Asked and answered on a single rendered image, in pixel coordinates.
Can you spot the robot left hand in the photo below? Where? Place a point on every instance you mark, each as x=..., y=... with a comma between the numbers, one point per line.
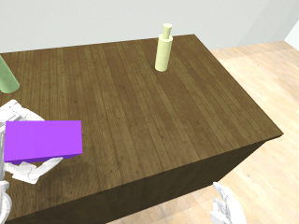
x=27, y=172

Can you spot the robot right hand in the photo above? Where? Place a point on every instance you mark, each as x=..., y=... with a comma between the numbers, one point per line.
x=229, y=212

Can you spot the table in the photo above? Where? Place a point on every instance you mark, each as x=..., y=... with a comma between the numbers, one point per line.
x=147, y=136

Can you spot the left robot forearm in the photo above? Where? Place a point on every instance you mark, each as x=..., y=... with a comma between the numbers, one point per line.
x=5, y=202

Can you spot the sponge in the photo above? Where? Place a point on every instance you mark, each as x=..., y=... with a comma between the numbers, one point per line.
x=41, y=140

